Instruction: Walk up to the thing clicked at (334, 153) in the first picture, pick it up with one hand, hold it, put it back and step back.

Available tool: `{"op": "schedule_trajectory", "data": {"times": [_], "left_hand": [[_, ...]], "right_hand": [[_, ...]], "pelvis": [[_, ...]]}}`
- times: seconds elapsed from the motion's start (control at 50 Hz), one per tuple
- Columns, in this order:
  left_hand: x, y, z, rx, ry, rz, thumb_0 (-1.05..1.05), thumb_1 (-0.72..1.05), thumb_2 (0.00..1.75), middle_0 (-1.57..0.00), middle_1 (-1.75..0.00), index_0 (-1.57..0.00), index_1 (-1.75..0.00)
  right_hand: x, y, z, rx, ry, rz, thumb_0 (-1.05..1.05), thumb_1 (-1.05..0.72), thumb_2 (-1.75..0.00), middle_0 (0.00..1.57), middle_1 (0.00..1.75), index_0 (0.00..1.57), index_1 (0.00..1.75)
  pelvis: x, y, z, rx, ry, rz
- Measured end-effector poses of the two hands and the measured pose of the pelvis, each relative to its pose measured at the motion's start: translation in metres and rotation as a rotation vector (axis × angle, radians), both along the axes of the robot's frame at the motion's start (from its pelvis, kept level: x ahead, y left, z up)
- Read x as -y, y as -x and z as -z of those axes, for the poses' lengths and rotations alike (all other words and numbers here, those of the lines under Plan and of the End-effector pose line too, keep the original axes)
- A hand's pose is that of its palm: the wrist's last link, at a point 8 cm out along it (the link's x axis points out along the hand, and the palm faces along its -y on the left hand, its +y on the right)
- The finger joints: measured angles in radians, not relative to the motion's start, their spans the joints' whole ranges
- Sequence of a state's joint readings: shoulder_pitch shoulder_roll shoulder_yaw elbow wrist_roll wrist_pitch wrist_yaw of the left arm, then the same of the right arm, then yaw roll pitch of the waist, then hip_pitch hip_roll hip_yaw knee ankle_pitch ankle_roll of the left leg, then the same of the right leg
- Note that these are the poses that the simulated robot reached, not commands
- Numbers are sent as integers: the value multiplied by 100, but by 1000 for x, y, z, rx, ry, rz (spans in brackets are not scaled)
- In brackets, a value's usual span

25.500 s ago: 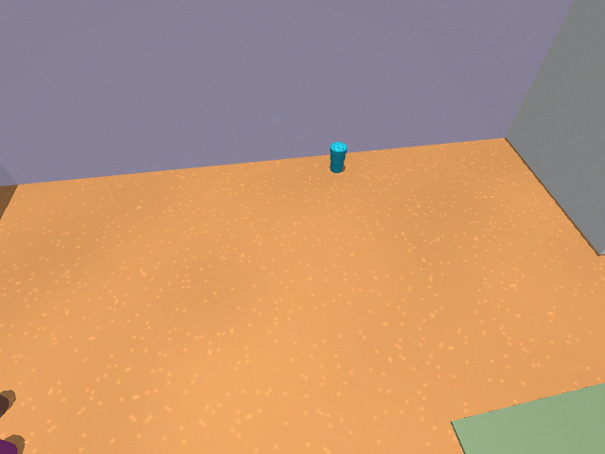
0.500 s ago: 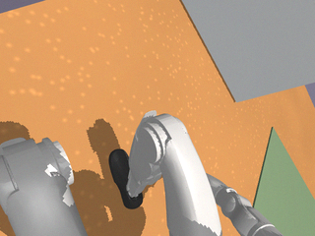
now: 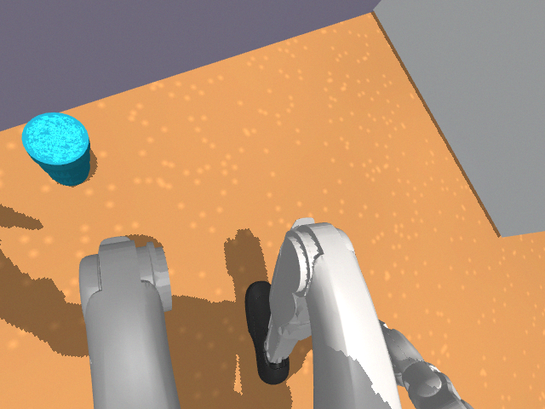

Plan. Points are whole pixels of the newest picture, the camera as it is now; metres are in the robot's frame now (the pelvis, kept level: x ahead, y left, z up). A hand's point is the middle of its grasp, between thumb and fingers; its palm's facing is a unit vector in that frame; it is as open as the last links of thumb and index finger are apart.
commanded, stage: home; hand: left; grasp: from the side
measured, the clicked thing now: (64, 156) +0.49 +0.27 -0.25
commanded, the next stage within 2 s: none
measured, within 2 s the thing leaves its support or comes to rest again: neither
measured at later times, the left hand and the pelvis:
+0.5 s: hand out of the picture +0.30 +0.32 +0.08, palm faces +0.24 -0.85 -0.47, open 17.2 cm; pelvis +0.03 -0.01 +0.18, yaw +8 degrees
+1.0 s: hand out of the picture +0.25 +0.23 +0.29, palm faces +0.28 -0.90 -0.34, open 17.3 cm; pelvis +0.09 +0.00 +0.37, yaw +11 degrees
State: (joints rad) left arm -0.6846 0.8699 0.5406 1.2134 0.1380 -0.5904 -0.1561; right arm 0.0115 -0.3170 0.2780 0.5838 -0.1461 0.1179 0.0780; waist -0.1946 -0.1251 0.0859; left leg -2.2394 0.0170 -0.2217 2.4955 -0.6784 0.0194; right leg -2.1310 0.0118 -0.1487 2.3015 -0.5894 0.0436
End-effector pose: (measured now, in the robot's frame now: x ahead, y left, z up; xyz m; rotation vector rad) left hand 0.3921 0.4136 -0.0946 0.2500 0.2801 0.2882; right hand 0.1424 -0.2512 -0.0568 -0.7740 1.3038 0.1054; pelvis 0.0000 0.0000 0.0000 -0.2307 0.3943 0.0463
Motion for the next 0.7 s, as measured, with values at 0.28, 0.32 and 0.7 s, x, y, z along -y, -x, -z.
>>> {"op": "schedule_trajectory", "data": {"times": [0.28, 0.32, 0.7], "left_hand": [[1, 72, -128, -239, -188, -107, -1, -45, 11, -7, -7, -11, -10], [11, 85, -142, -284, -177, -115, -1, -47, 10, -7, -7, -9, -9], [91, 140, -298, -476, -16, -216, -1, -50, 7, -6, -6, -6, -6]], "right_hand": [[-7, -15, -29, 62, -185, 276, 1, -90, -90, 20, 30, 20, 30], [-9, -27, -43, 93, -209, 281, 1, -90, -90, 20, 30, 20, 30], [-21, -132, -238, 445, -277, 217, 1, -90, -90, 20, 30, 20, 30]], "pelvis": [[4, -14, -79, -169, -82, -36], [5, -15, -97, -176, -93, -41], [12, -60, -271, -71, -158, -94]]}}
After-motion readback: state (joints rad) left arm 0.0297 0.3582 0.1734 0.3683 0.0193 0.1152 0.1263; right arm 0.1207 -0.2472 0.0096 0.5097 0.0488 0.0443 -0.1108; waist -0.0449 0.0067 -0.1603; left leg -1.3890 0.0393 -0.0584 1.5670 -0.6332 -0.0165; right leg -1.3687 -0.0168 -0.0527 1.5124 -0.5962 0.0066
